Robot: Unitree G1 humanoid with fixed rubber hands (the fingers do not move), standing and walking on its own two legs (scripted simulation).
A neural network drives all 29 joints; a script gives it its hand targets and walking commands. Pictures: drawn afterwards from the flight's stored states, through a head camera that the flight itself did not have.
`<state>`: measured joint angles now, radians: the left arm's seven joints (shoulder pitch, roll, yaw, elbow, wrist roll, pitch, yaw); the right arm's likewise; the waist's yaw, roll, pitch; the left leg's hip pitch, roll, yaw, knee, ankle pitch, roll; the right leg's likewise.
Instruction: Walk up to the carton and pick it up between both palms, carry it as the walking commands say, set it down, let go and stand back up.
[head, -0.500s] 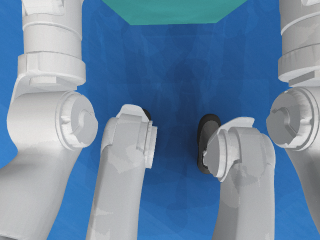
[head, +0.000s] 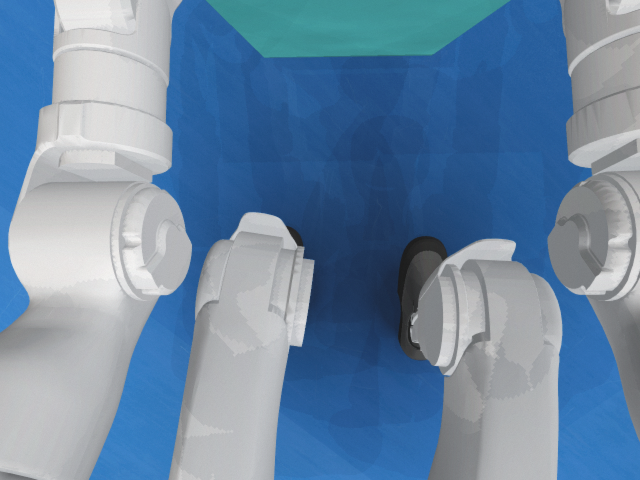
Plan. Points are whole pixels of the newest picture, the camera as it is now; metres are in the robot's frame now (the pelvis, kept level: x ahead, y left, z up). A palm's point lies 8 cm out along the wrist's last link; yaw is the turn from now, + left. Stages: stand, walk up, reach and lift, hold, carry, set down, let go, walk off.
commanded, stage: set down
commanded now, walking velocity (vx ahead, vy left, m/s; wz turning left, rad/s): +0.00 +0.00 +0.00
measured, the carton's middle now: out of the picture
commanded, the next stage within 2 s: none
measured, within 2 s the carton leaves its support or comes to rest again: rests again in 0.04 s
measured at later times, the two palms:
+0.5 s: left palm out of the picture +0.56 +0.20 -0.17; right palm out of the picture +0.59 -0.11 -0.17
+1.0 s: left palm out of the picture +0.56 +0.20 -0.17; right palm out of the picture +0.59 -0.12 -0.17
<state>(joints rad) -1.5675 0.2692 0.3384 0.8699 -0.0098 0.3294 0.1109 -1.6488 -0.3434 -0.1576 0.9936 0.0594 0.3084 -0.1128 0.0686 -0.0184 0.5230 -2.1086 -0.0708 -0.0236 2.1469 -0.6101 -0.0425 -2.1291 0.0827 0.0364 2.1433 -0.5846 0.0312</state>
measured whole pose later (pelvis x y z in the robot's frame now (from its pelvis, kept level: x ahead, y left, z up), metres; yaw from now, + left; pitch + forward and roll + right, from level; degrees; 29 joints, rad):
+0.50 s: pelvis +0.00 +0.00 -0.01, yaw +0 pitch +33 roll +1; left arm -1.56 0.29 0.34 0.90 -0.01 0.30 0.06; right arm -1.66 -0.34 -0.20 1.04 0.04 0.27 -0.05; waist 0.06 -0.02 0.52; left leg -2.15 -0.08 -0.02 2.18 -0.60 -0.05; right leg -2.17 0.08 0.03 2.17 -0.58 0.03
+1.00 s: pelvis +0.00 +0.00 -0.02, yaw +0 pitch +34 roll +1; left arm -1.51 0.27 0.41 0.90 0.04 0.27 0.00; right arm -1.61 -0.31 -0.25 1.02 -0.02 0.25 -0.01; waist 0.06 -0.02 0.46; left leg -2.18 -0.07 -0.02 2.19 -0.61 -0.04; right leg -2.20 0.08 0.04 2.19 -0.59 0.03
